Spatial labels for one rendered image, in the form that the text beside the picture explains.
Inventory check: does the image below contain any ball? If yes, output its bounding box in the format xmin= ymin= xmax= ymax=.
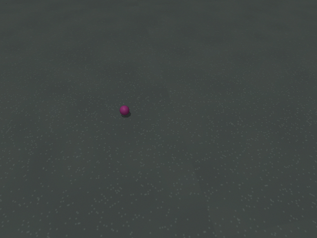
xmin=120 ymin=106 xmax=129 ymax=115

